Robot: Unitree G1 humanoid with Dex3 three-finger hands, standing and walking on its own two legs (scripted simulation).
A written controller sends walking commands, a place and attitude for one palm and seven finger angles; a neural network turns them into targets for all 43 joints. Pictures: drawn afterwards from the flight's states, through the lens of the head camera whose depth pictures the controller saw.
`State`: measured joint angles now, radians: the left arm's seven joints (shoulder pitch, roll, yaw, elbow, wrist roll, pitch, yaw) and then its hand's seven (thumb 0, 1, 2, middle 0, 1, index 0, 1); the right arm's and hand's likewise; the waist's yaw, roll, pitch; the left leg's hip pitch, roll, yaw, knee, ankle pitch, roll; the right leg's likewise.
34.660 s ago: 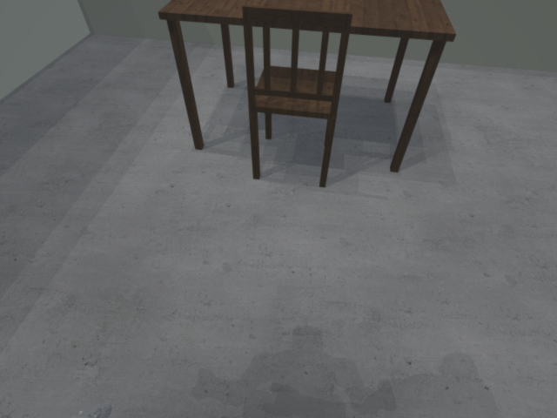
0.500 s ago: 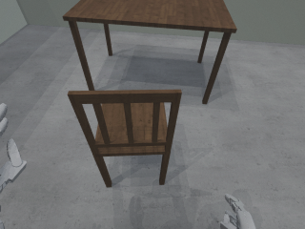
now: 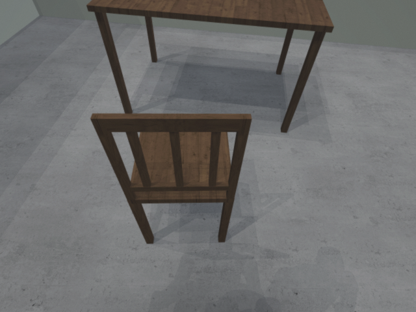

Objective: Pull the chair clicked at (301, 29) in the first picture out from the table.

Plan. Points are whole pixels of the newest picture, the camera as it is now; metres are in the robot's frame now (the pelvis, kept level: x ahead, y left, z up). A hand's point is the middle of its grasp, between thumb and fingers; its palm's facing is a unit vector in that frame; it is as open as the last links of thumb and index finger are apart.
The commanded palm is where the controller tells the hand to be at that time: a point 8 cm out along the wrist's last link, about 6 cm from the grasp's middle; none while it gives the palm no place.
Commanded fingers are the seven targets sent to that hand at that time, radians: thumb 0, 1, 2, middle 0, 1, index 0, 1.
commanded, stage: let the arm hang, fingers relaxed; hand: left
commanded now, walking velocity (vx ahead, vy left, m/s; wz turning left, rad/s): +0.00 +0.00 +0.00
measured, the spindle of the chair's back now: (177, 160) +0.53 +0.12 -0.12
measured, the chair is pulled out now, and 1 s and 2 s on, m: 0.67 0.67 0.67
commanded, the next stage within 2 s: look to check the result in 0.60 s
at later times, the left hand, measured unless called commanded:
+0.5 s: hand out of the picture -0.01 +0.15 -0.17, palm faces +0.02 -0.98 -0.18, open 7.3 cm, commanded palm none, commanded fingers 0.00 0.90 0.90 -0.20 -0.30 -0.20 -0.30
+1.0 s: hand out of the picture +0.00 +0.16 -0.17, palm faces +0.03 -0.98 -0.18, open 7.3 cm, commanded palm none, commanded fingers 0.00 0.90 0.90 -0.20 -0.30 -0.20 -0.30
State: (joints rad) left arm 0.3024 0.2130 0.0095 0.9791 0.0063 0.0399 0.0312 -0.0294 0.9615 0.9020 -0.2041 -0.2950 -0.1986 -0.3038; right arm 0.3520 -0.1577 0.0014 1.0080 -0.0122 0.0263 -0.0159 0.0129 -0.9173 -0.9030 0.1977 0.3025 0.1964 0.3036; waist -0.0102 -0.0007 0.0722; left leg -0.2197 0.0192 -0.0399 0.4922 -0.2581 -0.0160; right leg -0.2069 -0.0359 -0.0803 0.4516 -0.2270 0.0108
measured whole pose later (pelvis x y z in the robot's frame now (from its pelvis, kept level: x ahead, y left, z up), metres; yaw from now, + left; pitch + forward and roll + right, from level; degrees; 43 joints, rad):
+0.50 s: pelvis +0.00 -0.01 +0.00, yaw -1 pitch -1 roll +0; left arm 0.32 0.13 0.00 1.05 0.01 0.02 0.04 0.01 0.92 0.90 -0.20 -0.29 -0.20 -0.30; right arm 0.34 -0.12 0.00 1.05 -0.01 0.01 -0.03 0.01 -0.92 -0.90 0.20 0.30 0.20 0.30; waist 0.00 0.01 0.04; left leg -0.21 0.03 -0.03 0.48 -0.25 -0.03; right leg -0.22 -0.03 -0.07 0.48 -0.23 0.00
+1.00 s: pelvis +0.00 -0.01 +0.00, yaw +0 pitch -1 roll +0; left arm 0.31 0.13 0.00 1.04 0.01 0.02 0.04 0.00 0.91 0.90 -0.20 -0.29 -0.19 -0.30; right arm 0.34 -0.11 0.00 1.06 -0.01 0.01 -0.03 0.01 -0.91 -0.90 0.20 0.30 0.20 0.30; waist 0.00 0.01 0.06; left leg -0.21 0.03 -0.04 0.48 -0.25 -0.03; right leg -0.22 -0.03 -0.08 0.47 -0.23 0.00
